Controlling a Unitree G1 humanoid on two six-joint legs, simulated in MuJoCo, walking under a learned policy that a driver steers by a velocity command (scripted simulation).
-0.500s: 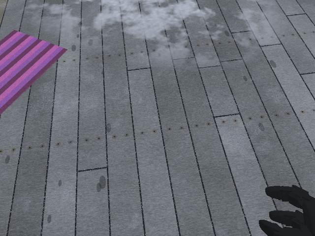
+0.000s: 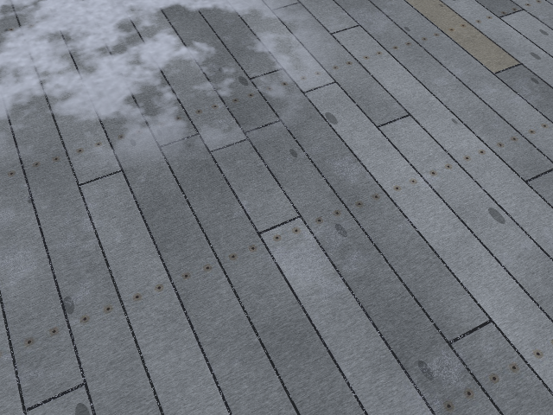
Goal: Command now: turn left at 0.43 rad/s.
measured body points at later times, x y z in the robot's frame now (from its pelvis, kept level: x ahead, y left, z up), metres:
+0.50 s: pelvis +0.00 +0.03 -0.01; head +0.04 +0.07 +0.43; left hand +0.01 +0.36 -0.12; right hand +0.29 -0.15 -0.08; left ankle -0.02 +0.13 -0.74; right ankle -0.01 -0.12 -0.68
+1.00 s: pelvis +0.02 +0.02 -0.01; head +0.07 +0.01 +0.44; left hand +0.12 +0.33 -0.09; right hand +0.23 -0.23 -0.12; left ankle -0.02 +0.13 -0.74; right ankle +0.03 -0.08 -0.74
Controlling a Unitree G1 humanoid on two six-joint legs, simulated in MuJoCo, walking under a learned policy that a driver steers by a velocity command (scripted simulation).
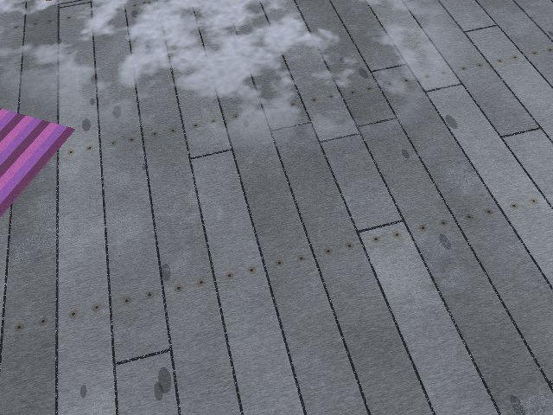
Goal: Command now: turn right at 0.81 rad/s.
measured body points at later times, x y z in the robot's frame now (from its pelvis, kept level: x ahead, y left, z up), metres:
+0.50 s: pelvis +0.04 -0.01 +0.00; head +0.07 -0.01 +0.45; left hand +0.27 +0.21 -0.08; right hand +0.13 -0.31 -0.10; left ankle +0.05 +0.11 -0.71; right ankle +0.00 -0.10 -0.73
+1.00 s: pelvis +0.11 +0.00 +0.01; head +0.12 +0.01 +0.46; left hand +0.20 +0.31 -0.08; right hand +0.34 -0.23 -0.06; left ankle +0.04 +0.11 -0.73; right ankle +0.16 -0.12 -0.72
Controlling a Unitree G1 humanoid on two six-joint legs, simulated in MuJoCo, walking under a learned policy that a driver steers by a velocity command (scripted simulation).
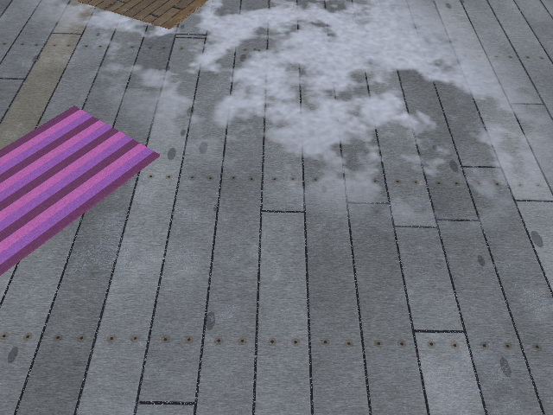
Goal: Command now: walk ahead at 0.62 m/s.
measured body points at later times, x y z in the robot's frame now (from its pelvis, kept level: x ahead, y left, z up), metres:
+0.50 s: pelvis +0.28 -0.03 -0.01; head +0.31 -0.04 +0.44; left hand +0.35 +0.26 -0.13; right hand +0.42 -0.33 -0.08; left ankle +0.35 +0.08 -0.74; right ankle +0.08 -0.09 -0.66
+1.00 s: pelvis +0.66 -0.25 -0.01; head +0.68 -0.26 +0.44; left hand +0.87 -0.07 -0.13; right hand +0.54 -0.48 -0.14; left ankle +0.64 -0.06 -0.63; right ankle +0.63 -0.31 -0.74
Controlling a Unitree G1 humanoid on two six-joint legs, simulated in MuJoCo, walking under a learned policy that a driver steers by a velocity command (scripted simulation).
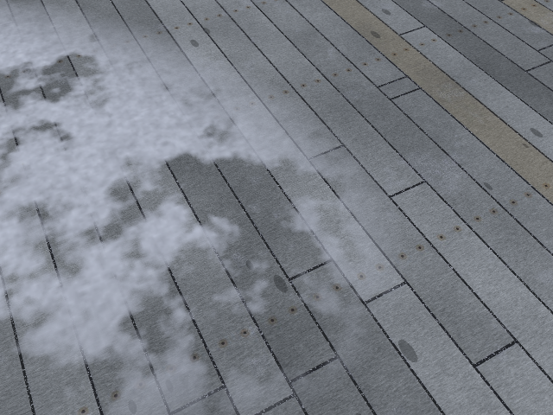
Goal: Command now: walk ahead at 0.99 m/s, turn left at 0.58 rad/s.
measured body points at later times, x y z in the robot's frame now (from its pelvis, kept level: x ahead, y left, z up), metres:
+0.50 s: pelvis +0.44 +0.07 +0.00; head +0.47 +0.09 +0.44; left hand +0.54 +0.36 -0.09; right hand +0.57 -0.17 -0.13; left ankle +0.43 +0.07 -0.73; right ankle +0.55 -0.09 -0.64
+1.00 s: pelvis +0.66 +0.11 +0.00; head +0.69 +0.13 +0.44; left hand +0.67 +0.39 -0.13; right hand +0.89 -0.07 -0.12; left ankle +0.62 +0.27 -0.72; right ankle +0.79 +0.08 -0.73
